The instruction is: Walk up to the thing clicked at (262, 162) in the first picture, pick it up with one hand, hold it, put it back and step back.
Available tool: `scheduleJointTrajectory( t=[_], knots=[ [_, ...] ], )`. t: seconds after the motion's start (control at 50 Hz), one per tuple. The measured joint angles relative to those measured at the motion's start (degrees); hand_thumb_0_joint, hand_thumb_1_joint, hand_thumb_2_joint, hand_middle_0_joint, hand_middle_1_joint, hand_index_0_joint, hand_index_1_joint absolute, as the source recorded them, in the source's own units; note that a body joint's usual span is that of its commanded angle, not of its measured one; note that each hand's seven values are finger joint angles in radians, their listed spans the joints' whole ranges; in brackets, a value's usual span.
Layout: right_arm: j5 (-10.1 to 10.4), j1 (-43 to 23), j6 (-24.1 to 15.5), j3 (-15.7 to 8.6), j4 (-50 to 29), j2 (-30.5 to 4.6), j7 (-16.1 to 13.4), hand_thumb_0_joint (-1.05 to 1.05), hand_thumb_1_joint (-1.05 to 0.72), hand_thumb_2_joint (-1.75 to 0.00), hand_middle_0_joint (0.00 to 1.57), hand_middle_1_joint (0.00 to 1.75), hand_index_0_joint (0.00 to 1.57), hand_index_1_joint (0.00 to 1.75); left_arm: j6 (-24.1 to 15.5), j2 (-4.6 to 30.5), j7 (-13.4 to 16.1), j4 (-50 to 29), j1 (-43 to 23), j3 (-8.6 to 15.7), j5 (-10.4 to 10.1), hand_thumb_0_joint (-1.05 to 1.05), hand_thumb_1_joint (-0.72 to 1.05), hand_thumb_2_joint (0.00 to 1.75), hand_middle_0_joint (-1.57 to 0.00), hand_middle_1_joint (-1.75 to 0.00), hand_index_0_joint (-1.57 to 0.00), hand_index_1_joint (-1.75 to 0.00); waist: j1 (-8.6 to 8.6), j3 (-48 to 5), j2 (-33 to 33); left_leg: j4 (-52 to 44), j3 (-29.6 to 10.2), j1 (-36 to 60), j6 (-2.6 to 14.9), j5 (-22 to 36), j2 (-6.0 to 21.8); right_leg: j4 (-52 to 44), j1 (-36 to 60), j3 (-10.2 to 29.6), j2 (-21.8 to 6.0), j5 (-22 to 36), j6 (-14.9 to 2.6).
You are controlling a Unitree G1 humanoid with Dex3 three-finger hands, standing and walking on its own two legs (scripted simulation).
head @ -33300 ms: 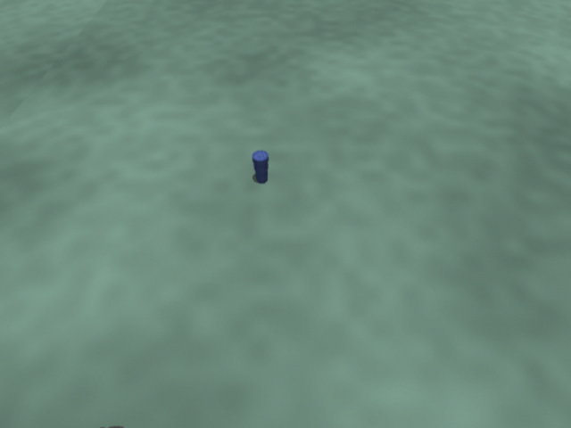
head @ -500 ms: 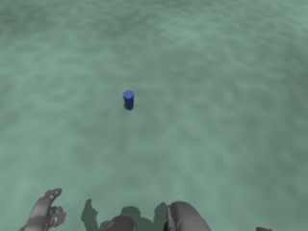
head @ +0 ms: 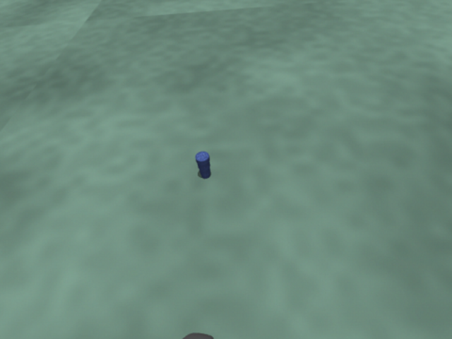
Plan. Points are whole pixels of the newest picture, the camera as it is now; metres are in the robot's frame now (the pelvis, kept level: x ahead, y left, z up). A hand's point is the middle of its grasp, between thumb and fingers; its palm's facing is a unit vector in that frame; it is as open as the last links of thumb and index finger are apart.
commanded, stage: step back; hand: left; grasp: from the side
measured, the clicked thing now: (204, 166) +1.06 +0.25 -0.68
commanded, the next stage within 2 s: stand in 0.84 s
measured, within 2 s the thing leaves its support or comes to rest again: neither
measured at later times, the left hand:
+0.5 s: hand out of the picture +0.13 +0.26 -0.14, palm faces +0.03 -0.92 -0.38, open 7.4 cm
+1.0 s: hand out of the picture +0.13 +0.29 -0.14, palm faces +0.06 -0.94 -0.33, open 7.4 cm
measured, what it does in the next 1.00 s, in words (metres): steps on the spot: left foot, then right foot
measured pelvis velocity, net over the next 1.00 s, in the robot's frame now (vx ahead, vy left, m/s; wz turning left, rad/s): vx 0.06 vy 0.03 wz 0.05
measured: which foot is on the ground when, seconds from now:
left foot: up 0.00-0.04, down 0.06-1.00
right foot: down 0.00-0.12, up 0.14-0.38, down 0.40-1.00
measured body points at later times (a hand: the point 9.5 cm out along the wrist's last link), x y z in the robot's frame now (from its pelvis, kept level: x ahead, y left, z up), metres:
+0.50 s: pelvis +0.03 +0.00 +0.00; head +0.04 -0.01 +0.45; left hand +0.13 +0.31 -0.11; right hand +0.10 -0.31 -0.13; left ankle +0.01 +0.13 -0.71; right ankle +0.09 -0.11 -0.73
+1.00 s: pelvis +0.06 +0.03 +0.02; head +0.07 +0.04 +0.47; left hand +0.13 +0.34 -0.12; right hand +0.17 -0.26 -0.11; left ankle +0.03 +0.15 -0.72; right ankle +0.08 -0.11 -0.72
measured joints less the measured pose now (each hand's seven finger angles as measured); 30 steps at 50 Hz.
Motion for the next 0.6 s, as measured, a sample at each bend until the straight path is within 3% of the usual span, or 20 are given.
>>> scheduleJointTrajectory(
  t=[0.06, 0.1, 0.12, 0.2, 0.26, 0.32, 0.38, 0.42, 0.48, 0.52, 0.6],
  knots=[
    [-0.34, 1.03, -0.53, 0.17, 1.54, 1.07, 0.75, 0.01, -0.91, -0.9, 0.2, 0.3, 0.2, 0.3, -0.18, 1.33, -0.07, -0.74, -1.4, 0.29, -0.28, 0.01, 0.9, 0.9, -0.21, -0.3, -0.2, -0.3, -0.27, 0.45, -0.89, -7.54, 2.71, 3.87, 0.25, -1.81, 0.52, 0.95, -0.77, -1.55, -1.28, -0.6, 0.46],
    [-0.42, 0.28, -1.2, 0.2, 2.34, 2.57, 0.94, 0.01, -0.91, -0.9, 0.2, 0.3, 0.2, 0.3, 0.18, 2.55, 0.07, -0.84, -2.26, 0.36, -0.67, 0.01, 0.9, 0.9, -0.2, -0.3, -0.2, -0.3, 0.3, 2.06, -3.86, -11.88, 4.47, 6.15, 0.95, 5.79, -1.22, 2.31, -0.91, -0.21, -3.34, -1.15, 1.01],
    [-0.49, -0.05, -1.76, 0.18, 2.26, 3.26, 0.99, 0.01, -0.91, -0.9, 0.2, 0.3, 0.2, 0.3, 0.4, 3.0, 0.2, -0.76, -2.22, 0.31, -0.9, 0.01, 0.9, 0.9, -0.2, -0.3, -0.2, -0.3, 0.52, 2.47, -5.31, -13.12, 5.52, 7.03, 1.36, 7.04, -2.02, 3.5, -1.4, 0.9, -4.11, -1.27, 0.32],
    [-0.51, 0.58, -3.56, -0.13, 0.46, 3.9, 1.21, 0.01, -0.9, -0.9, 0.2, 0.3, 0.2, 0.3, 1.45, 2.76, 0.35, 0.83, -3.3, -0.29, -1.48, 0.01, 0.91, 0.9, -0.2, -0.3, -0.2, -0.29, -1.49, 1.66, -4.66, -14.14, 4.64, 7.7, 3.02, 6.62, -0.99, 14.72, -6.0, 0.82, -0.89, -8.21, -1.92],
    [-0.38, 0.99, -4.01, -0.02, -0.07, 4.01, 0.88, 0.01, -0.9, -0.9, 0.2, 0.3, 0.2, 0.3, 0.72, 2.97, -0.06, 0.2, -4.31, -0.37, -1.59, 0.01, 0.91, 0.9, -0.2, -0.3, -0.2, -0.29, -1.91, 1.68, -5.12, -16.63, 4.47, 9.28, 2.66, 7.58, -0.49, 15.96, -8.5, -0.09, -0.67, -6.67, -2.2],
    [-0.24, 0.92, -4.09, 0.04, -0.24, 3.58, 0.61, 0.0, -0.9, -0.9, 0.2, 0.3, 0.2, 0.3, 0.14, 2.88, -0.4, -0.26, -5.65, -0.26, -1.62, 0.01, 0.91, 0.9, -0.2, -0.3, -0.2, -0.29, -2.47, 2.16, -5.38, -17.37, 4.11, 10.15, 2.14, 7.58, -0.25, 11.1, -8.92, -1.01, -0.93, -4.21, -1.63],
    [0.17, 0.51, -3.56, 0.32, -0.35, 2.87, 0.11, 0.0, -0.9, -0.9, 0.2, 0.3, 0.2, 0.3, -0.35, 2.38, -0.2, -0.26, -7.03, -0.23, -1.76, 0.01, 0.91, 0.9, -0.2, -0.3, -0.2, -0.29, -2.72, 2.7, -5.2, -15.41, 3.93, 10.05, 1.39, 6.02, 0.03, 2.54, -6.91, -1.85, -0.56, 0.91, -1.53],
    [0.84, -0.16, -2.81, 0.6, -0.18, 2.35, -0.34, 0.0, -0.9, -0.9, 0.2, 0.3, 0.2, 0.3, -0.95, 1.76, 0.24, -0.07, -7.8, -0.23, -1.72, 0.01, 0.91, 0.9, -0.2, -0.3, -0.2, -0.29, -2.41, 3.07, -4.51, -11.61, 3.86, 9.12, 0.69, 3.54, 0.61, -2.92, -4.79, -2.38, 0.29, 8.79, -1.54],
    [1.48, -1.42, -1.71, 0.9, 0.58, 2.31, -1.35, 0.01, -0.9, -0.9, 0.2, 0.3, 0.2, 0.3, -1.02, -0.1, 0.49, 0.51, -8.91, -0.84, -1.18, 0.01, 0.91, 0.9, -0.2, -0.3, -0.2, -0.29, -2.43, 2.89, -2.36, -5.19, 1.16, 6.73, 1.07, -1.41, 0.69, -1.16, -4.71, -3.97, 1.19, 7.31, -1.71],
    [1.3, -2.0, -1.53, 1.16, 1.13, 2.77, -1.42, 0.01, -0.91, -0.9, 0.2, 0.3, 0.2, 0.3, -0.62, -0.8, 0.23, 0.73, -9.58, -1.37, -0.99, 0.01, 0.91, 0.9, -0.2, -0.3, -0.2, -0.29, -1.79, 2.38, -2.91, -1.81, 2.16, 5.43, 1.13, -5.49, -0.13, -0.44, -4.85, -3.69, 0.22, 6.25, -2.02],
    [1.03, -2.85, -2.0, 1.56, 2.1, 2.62, -1.05, 0.0, -0.91, -0.9, 0.2, 0.3, 0.2, 0.3, -0.62, -2.12, -0.01, 0.89, -10.9, -1.95, -0.84, 0.01, 0.9, 0.9, -0.2, -0.3, -0.2, -0.3, -1.18, 1.87, -2.57, -2.1, 2.52, 4.47, 1.57, -5.34, 0.21, -0.95, -4.93, -4.11, -1.0, 6.07, -1.3]
  ],
)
